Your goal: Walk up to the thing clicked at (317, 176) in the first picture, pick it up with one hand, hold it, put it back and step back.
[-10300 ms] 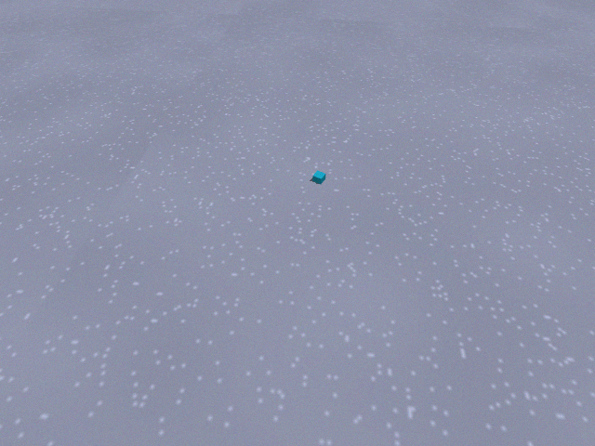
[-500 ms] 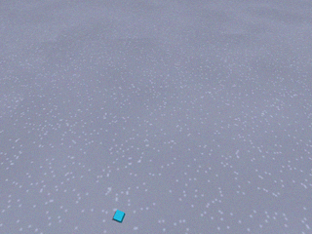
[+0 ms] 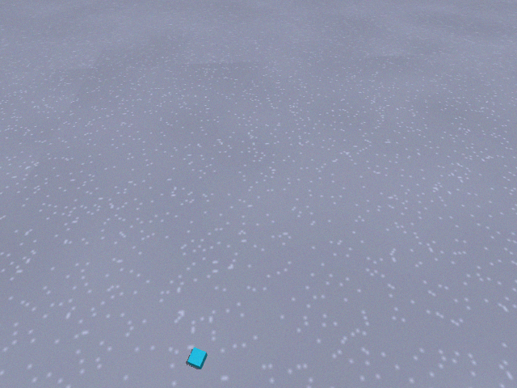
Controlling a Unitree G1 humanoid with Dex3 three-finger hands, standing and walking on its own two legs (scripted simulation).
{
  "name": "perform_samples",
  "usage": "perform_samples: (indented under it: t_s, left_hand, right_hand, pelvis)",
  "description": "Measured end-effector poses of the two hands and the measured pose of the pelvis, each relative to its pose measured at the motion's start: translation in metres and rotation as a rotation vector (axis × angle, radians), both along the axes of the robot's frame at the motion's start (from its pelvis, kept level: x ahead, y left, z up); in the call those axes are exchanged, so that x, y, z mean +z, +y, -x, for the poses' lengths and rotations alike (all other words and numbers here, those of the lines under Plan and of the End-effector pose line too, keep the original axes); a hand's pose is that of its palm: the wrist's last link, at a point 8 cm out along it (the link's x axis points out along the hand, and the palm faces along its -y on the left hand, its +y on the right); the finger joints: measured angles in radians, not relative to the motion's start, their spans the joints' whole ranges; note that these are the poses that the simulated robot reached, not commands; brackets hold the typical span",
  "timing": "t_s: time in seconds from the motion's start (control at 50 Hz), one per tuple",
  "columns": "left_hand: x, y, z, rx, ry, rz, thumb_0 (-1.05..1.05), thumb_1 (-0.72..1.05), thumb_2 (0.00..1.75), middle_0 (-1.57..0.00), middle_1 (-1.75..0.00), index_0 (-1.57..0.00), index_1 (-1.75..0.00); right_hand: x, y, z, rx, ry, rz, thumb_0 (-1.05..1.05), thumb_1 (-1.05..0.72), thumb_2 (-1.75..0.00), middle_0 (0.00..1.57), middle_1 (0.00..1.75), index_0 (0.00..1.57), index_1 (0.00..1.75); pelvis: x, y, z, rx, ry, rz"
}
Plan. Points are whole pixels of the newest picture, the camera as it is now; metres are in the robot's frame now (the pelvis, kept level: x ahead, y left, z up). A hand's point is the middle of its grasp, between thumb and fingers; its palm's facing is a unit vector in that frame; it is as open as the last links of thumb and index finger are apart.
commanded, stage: stand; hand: left
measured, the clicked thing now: (197, 358) +0.37 +0.25 -0.77
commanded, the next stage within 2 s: walk up in 0.56 s
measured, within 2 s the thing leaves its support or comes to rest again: neither
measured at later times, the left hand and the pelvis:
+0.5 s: hand out of the picture +0.07 +0.25 -0.16, palm faces -0.02 -0.94 -0.34, open 7.3 cm; pelvis +0.00 +0.00 +0.00, yaw +0 degrees
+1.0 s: hand out of the picture +0.06 +0.25 -0.16, palm faces -0.01 -0.94 -0.33, open 7.3 cm; pelvis -0.02 +0.00 +0.00, yaw -1 degrees
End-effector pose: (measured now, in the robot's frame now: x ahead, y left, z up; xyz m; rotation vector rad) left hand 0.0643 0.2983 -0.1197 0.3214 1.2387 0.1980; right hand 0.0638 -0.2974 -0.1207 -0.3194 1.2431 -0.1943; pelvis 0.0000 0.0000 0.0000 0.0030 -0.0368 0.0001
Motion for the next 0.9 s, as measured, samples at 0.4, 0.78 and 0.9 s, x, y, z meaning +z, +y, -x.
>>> perform_samples:
  t_s: [0.4, 0.78, 0.9]
  left_hand:
    - [0.0, -0.001, 0.001, 0.003, 0.0, 0.002, 0.0, 0.91, 0.9, -0.21, -0.3, -0.2, -0.3]
    - [-0.001, -0.002, -0.001, 0.016, -0.013, 0.005, 0.0, 0.91, 0.9, -0.21, -0.3, -0.2, -0.3]
    - [-0.001, -0.004, 0.002, 0.011, -0.021, 0.01, 0.0, 0.91, 0.9, -0.21, -0.3, -0.2, -0.3]
  right_hand:
    - [0.0, 0.0, -0.002, 0.005, -0.003, -0.001, 0.0, -0.91, -0.9, 0.21, 0.3, 0.2, 0.3]
    - [0.002, -0.001, -0.004, -0.018, -0.023, -0.005, 0.01, -0.91, -0.9, 0.21, 0.3, 0.2, 0.3]
    - [0.001, -0.001, 0.001, -0.019, -0.03, -0.008, 0.0, -0.91, -0.9, 0.21, 0.3, 0.2, 0.3]
  pelvis:
    - [0.0, 0.0, 0.0, 0.001, 0.0, 0.0]
    - [0.0, -0.001, 0.01, -0.005, -0.006, 0.001]
    - [-0.001, -0.001, 0.017, -0.007, -0.009, 0.0]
